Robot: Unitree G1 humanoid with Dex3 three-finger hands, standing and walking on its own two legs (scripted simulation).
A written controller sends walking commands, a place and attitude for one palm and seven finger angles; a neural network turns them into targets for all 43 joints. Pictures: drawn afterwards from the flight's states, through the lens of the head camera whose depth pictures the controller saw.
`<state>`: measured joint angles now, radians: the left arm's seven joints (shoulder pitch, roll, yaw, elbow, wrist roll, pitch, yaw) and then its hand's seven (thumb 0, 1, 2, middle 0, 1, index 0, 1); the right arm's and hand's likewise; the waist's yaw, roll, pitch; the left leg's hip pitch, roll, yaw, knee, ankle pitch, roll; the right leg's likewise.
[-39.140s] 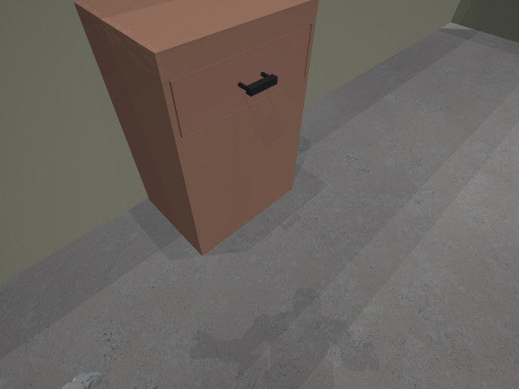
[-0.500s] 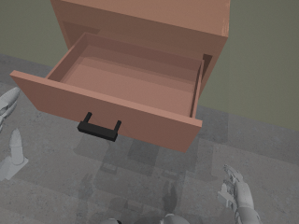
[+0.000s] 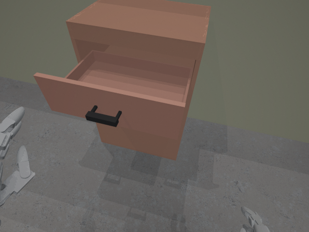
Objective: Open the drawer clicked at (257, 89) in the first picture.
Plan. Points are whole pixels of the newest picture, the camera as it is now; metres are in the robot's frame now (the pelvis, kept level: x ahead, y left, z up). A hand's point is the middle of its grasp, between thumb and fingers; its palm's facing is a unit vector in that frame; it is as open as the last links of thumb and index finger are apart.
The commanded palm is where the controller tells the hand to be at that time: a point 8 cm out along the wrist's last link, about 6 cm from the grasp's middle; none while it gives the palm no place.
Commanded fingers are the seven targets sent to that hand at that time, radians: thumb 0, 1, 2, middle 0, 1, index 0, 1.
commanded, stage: stop stepping back and stand still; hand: left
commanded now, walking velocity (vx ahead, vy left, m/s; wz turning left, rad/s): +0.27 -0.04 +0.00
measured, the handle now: (104, 114) +0.51 +0.19 -0.03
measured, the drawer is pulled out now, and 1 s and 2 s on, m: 0.29 0.29 0.29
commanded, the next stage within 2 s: let the arm hang, fingers relaxed in 0.40 s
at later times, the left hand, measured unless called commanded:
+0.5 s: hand (8, 196) +0.15 +0.24 +0.17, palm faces +0.40 -0.79 -0.46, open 7.4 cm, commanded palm none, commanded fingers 0.00 0.90 0.90 -0.20 -0.30 -0.20 -0.30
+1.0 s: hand out of the picture -0.07 +0.19 -0.17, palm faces +0.06 -0.98 -0.20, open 7.1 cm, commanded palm none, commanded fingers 0.00 0.90 0.90 -0.20 -0.30 -0.20 -0.30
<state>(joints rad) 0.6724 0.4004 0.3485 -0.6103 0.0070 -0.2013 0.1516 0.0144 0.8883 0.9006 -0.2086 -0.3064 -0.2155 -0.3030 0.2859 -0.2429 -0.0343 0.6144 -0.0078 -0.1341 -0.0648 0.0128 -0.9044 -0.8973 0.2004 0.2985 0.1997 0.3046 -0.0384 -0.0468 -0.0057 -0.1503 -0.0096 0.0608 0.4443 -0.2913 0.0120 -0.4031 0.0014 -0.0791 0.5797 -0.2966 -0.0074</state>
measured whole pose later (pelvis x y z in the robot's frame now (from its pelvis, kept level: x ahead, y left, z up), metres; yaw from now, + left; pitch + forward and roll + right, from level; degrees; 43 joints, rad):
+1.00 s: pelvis -0.01 +0.01 +0.00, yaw +3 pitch -2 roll -1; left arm 0.37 0.19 0.00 1.09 0.01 0.02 0.03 -0.01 0.97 0.90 -0.20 -0.30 -0.20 -0.30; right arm 0.40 -0.12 0.01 1.09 0.00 0.01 -0.03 0.01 -0.92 -0.90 0.20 0.30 0.20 0.30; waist 0.00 -0.02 0.09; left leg -0.16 -0.02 0.06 0.44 -0.26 0.05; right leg -0.23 0.02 -0.08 0.39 -0.13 -0.04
